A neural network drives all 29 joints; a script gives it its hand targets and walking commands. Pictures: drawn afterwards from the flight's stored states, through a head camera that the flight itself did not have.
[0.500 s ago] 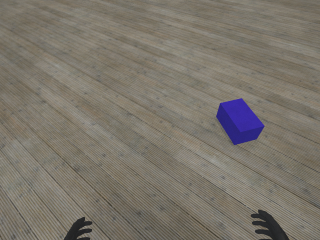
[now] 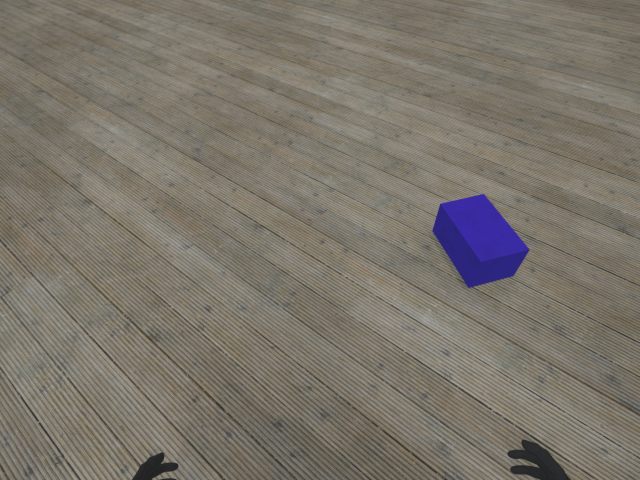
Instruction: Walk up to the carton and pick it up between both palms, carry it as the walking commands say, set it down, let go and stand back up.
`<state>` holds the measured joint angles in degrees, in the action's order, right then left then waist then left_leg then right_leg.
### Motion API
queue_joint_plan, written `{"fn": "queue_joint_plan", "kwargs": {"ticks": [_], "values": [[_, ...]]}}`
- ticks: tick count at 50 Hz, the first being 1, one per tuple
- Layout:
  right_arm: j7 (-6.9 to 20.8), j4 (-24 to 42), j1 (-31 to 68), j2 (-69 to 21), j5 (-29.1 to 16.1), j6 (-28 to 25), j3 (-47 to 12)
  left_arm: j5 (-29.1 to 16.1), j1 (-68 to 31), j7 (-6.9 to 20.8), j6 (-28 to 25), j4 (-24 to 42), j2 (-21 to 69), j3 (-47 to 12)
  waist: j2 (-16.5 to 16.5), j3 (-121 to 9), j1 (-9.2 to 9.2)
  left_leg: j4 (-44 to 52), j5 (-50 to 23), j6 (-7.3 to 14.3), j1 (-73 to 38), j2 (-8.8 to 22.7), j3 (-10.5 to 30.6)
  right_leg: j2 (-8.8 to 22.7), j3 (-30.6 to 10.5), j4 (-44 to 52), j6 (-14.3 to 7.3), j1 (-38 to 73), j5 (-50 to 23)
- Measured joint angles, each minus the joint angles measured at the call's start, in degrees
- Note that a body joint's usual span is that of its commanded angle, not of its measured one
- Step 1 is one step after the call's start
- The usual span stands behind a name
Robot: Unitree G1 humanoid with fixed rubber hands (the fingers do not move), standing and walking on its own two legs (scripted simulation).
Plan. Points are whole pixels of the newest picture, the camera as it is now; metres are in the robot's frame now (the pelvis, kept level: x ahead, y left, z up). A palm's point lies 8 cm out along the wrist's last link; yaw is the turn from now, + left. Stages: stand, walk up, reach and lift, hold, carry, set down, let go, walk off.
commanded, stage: stand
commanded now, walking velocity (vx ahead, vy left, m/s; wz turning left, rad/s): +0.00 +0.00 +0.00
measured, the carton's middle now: (476, 239) +1.01 -0.58 -0.68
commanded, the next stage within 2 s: walk up in 0.76 s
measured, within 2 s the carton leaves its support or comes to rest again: neither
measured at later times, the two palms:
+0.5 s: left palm out of the picture +0.06 +0.27 -0.11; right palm out of the picture +0.07 -0.28 -0.10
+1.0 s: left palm out of the picture +0.03 +0.27 -0.11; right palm out of the picture +0.03 -0.28 -0.11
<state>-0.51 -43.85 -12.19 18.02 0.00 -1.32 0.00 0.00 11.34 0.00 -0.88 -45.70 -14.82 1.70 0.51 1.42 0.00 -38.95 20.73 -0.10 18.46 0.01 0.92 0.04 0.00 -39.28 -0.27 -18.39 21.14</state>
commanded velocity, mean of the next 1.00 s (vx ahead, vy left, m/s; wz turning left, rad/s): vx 0.00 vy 0.00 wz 0.00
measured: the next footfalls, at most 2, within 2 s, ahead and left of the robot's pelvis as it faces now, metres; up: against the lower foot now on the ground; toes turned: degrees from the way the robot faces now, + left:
right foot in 1.32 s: +0.08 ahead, -0.21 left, +0.00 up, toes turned -11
left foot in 1.76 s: +0.31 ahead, +0.00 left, +0.00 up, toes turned -6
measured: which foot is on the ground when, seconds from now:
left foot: down 0.00-1.00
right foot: down 0.00-1.00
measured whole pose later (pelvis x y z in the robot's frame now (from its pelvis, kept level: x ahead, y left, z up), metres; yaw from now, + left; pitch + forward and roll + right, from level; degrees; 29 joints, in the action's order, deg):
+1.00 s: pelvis -0.03 +0.00 +0.02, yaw +0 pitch +2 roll +0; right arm -0.2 -55.6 -12.2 18.0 0.0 -2.1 0.0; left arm 0.0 11.3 0.0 -1.3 -56.9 -15.1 1.7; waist 0.5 1.4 0.0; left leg -27.4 11.4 -0.1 17.8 0.0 1.0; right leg 0.1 0.0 -27.7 -0.3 -17.7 11.8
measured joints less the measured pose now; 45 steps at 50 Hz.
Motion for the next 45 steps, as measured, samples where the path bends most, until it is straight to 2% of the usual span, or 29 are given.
{"fn": "queue_joint_plan", "kwargs": {"ticks": [45], "values": [[0.17, -10.65, 0.0, 0.02, 0.0, -0.76, 0.0, 0.0, 0.0, 0.0, -0.21, -10.12, -0.29, 0.0, 0.02, -0.04, 0.0, 10.79, -8.97, -0.02, -0.33, 0.0, 0.06, 0.05, 0.0, 10.65, 0.0, 0.28, -8.86]]}}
